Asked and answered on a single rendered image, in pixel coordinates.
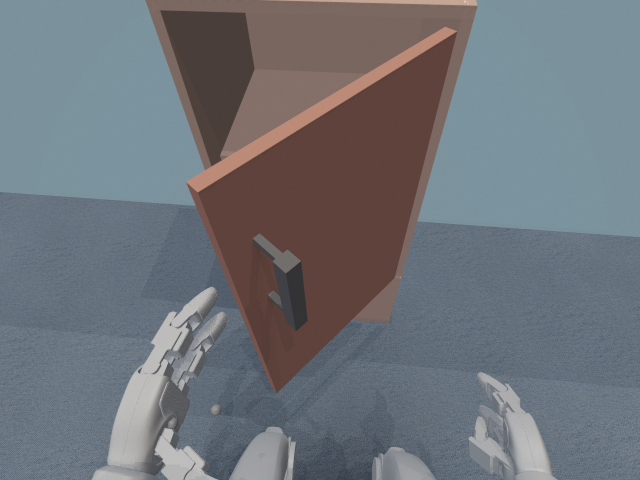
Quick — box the cupboard door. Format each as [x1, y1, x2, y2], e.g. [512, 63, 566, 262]
[186, 27, 457, 393]

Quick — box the robot thigh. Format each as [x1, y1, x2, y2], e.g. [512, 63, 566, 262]
[372, 451, 437, 480]
[229, 432, 297, 480]

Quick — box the right robot thigh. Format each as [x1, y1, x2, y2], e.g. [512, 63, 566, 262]
[372, 451, 437, 480]

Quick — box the robot left hand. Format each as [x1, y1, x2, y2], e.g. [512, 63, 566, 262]
[107, 287, 227, 480]

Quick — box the left robot thigh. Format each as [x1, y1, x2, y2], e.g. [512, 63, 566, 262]
[229, 432, 297, 480]

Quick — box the robot right hand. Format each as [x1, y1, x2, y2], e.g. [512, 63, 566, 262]
[469, 372, 553, 480]

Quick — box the handle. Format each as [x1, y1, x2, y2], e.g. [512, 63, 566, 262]
[253, 233, 308, 331]

